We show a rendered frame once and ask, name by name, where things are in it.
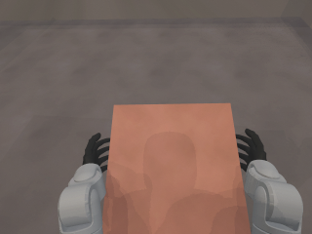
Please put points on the left robot hand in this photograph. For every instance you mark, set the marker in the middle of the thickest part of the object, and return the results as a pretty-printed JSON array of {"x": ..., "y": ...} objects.
[{"x": 92, "y": 152}]

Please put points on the left robot forearm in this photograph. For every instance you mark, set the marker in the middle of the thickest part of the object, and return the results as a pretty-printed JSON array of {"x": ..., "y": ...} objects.
[{"x": 79, "y": 209}]

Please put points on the right robot forearm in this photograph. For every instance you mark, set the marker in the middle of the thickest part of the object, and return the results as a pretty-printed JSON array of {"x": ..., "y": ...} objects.
[{"x": 277, "y": 205}]

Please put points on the carton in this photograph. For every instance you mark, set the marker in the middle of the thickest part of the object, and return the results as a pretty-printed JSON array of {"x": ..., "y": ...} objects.
[{"x": 174, "y": 169}]

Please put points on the right robot hand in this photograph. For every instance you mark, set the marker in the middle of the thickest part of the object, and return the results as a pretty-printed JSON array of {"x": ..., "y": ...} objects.
[{"x": 255, "y": 148}]

